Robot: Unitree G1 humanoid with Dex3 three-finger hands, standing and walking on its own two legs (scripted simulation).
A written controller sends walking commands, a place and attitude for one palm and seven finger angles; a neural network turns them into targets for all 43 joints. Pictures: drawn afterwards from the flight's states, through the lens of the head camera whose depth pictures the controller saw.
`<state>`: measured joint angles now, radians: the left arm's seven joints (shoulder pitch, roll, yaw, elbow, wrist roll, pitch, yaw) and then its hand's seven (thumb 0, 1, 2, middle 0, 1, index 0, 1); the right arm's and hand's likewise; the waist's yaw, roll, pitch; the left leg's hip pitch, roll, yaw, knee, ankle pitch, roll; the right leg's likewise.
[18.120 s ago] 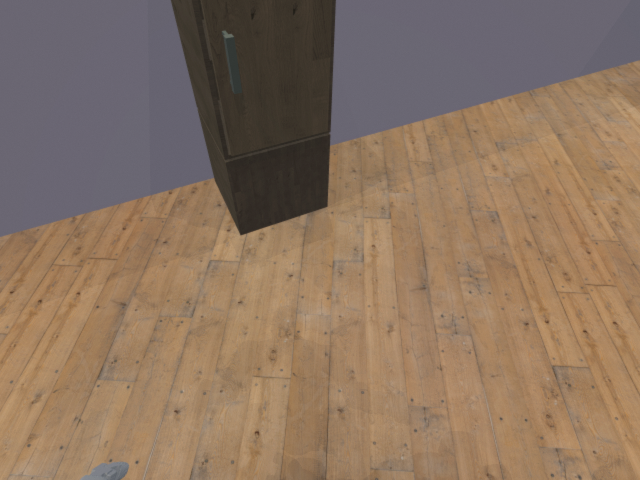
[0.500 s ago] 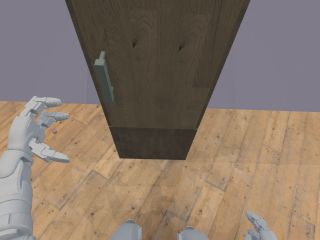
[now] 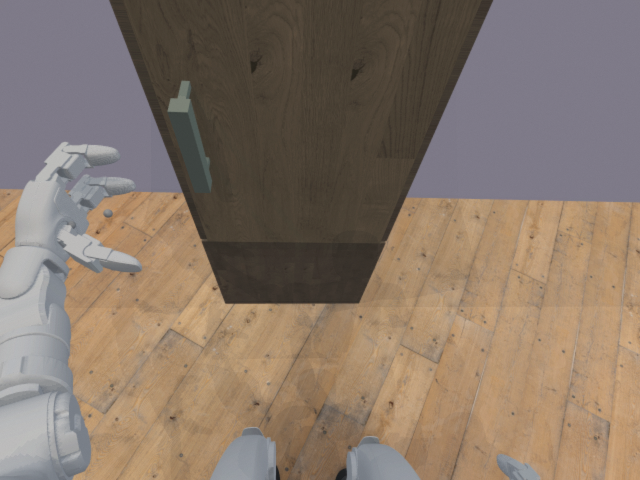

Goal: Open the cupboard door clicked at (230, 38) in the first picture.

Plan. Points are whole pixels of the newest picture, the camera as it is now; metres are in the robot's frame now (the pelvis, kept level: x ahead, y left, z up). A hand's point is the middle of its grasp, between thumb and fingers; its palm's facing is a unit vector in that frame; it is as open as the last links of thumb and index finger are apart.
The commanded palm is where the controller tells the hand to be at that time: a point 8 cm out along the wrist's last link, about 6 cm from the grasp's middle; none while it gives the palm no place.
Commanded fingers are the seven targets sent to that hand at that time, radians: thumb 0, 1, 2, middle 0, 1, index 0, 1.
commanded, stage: move the hooked fingers beside the handle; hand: left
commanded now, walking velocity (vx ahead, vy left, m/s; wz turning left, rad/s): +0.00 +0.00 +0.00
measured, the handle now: (194, 140) +0.54 +0.18 +0.05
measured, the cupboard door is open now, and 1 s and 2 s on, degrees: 0 0 0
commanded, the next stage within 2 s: slide the fingers in behind the handle in 1.42 s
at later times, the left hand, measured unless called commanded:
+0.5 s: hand (139, 169) +0.49 +0.24 +0.05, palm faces +0.03 -1.00 +0.00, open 14.0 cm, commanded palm +0.47 +0.28 +0.06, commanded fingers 0.00 -0.50 0.30 -0.30 -1.20 -0.30 -1.20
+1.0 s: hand (139, 164) +0.50 +0.25 +0.05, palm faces +0.04 -1.00 -0.01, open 14.0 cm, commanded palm +0.47 +0.28 +0.05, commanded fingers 0.00 -0.50 0.30 -0.30 -1.20 -0.30 -1.20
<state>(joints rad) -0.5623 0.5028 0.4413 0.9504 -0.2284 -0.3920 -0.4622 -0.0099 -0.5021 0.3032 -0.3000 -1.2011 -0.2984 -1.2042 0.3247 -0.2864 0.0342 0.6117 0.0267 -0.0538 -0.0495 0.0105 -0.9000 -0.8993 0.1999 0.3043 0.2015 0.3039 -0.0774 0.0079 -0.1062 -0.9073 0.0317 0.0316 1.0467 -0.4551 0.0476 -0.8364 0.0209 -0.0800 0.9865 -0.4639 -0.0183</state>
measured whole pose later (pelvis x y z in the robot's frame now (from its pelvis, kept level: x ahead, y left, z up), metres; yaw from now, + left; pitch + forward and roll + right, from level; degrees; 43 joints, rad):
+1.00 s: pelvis +0.01 +0.00 -0.01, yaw -2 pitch +23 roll -4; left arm -0.80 0.59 0.48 1.13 -0.14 -0.41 -0.36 -0.01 -0.50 0.30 -0.30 -1.20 -0.30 -1.20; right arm 0.38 -0.28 0.05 0.62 0.00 0.08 -0.01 0.01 -0.90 -0.90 0.20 0.30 0.20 0.30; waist -0.15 0.01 -0.10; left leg -1.01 0.05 0.04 1.09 -0.48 0.05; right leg -0.94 0.04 -0.07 1.00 -0.47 -0.01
